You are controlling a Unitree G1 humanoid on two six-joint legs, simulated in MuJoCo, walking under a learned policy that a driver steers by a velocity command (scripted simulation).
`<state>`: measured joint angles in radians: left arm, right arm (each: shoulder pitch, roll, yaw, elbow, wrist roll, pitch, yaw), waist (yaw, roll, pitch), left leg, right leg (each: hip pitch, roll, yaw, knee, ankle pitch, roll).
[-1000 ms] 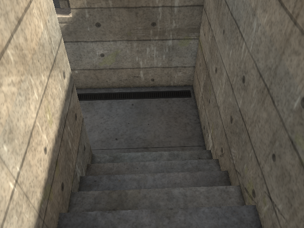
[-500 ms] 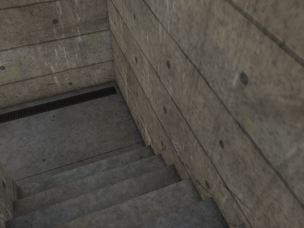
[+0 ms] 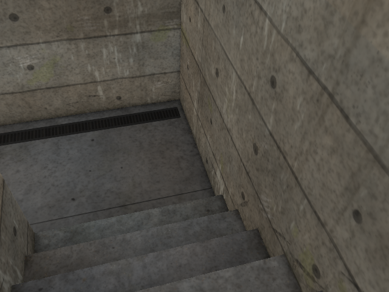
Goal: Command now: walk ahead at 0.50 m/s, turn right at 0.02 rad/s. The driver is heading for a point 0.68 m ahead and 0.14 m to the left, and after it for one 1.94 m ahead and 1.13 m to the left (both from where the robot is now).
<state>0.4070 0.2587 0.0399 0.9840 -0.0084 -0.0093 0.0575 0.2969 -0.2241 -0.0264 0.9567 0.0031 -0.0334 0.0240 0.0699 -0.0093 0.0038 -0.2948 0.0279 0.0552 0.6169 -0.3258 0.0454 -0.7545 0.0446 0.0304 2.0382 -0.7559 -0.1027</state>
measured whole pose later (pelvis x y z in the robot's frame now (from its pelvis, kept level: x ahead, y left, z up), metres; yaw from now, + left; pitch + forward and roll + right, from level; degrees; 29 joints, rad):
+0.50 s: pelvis +0.26 -0.07 -0.16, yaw +2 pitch -2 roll +6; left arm 0.03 0.25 0.05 0.87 0.15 -0.05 -0.09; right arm 0.57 -0.23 -0.04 1.04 -0.07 -0.08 0.09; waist -0.15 -0.10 0.01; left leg -0.19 -0.03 -0.03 1.55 -0.84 0.00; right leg -0.29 -0.11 0.01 0.40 0.08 -0.06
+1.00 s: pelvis +0.53 -0.07 -0.32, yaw +15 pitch +0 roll -5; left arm 0.52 0.13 -0.03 1.08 0.11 -0.09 -0.02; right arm 0.17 -0.28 -0.01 0.96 -0.07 -0.06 0.08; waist 0.05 0.07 -0.04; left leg -0.38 0.07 0.06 0.47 0.23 0.05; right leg -0.21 -0.03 -0.28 1.33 -0.90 -0.03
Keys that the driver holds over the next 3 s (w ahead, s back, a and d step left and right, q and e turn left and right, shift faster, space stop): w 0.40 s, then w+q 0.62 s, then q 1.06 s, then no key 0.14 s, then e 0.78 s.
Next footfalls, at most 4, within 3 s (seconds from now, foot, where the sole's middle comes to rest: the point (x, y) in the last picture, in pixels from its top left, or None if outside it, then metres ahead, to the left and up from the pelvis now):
0.48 right None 0.39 -0.18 -0.96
1.02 left None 0.61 0.03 -1.15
1.40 right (220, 264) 0.88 -0.10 -1.34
2.02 left None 0.64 0.16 -1.15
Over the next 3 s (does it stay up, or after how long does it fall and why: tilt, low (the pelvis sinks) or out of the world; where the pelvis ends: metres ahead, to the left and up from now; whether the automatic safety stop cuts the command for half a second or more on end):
stays up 0.65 0.12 -0.55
